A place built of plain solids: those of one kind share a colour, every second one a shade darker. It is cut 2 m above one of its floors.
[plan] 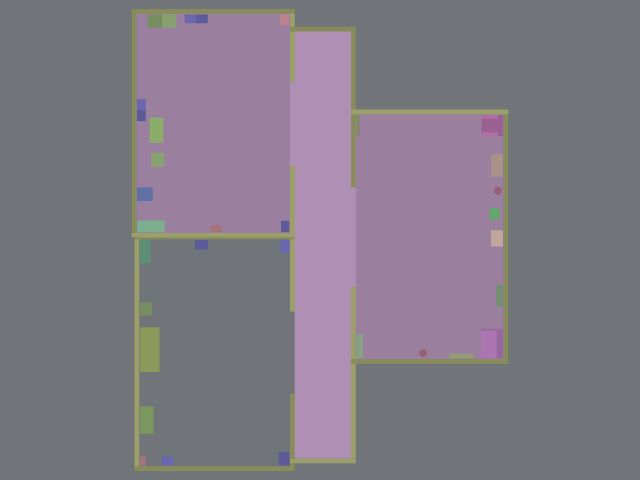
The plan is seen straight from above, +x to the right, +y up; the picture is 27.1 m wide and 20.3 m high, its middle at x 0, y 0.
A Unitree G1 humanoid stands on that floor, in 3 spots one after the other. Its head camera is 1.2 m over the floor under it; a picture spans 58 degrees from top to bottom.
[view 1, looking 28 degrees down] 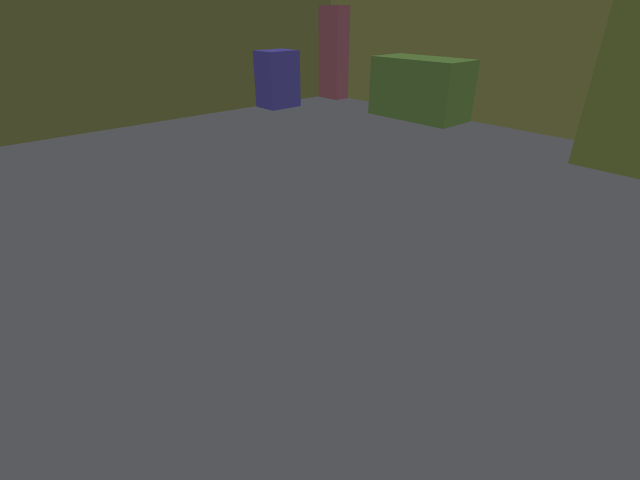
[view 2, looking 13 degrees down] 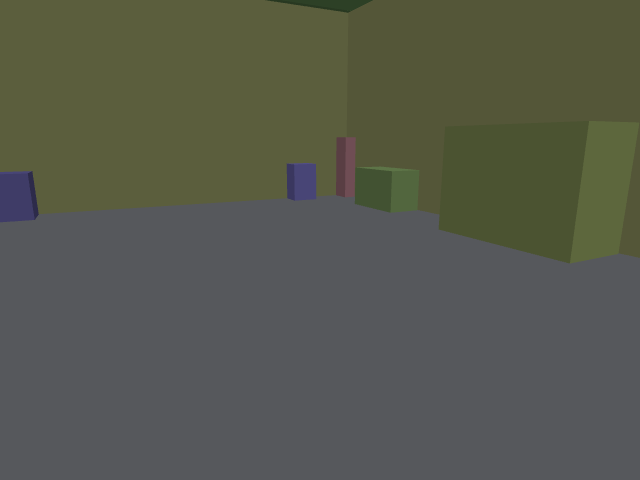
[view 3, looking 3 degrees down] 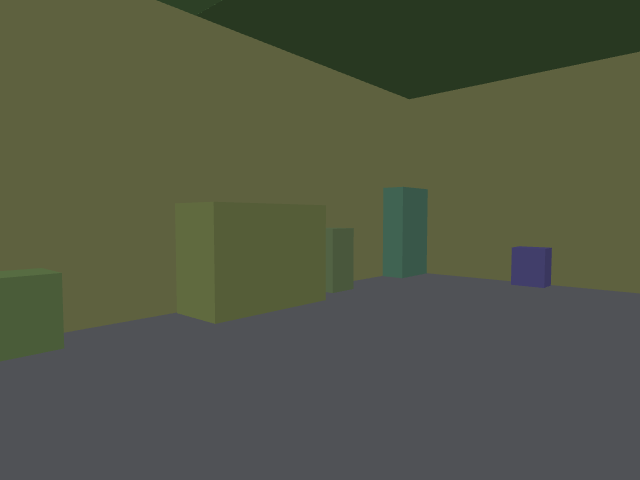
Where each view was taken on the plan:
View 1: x -2.68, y -4.30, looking -132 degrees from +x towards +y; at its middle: ground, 2.56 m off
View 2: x -2.68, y -1.12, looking -117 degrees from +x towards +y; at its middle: ground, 5.33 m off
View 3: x -2.68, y -8.38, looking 132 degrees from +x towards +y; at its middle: workbench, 6.14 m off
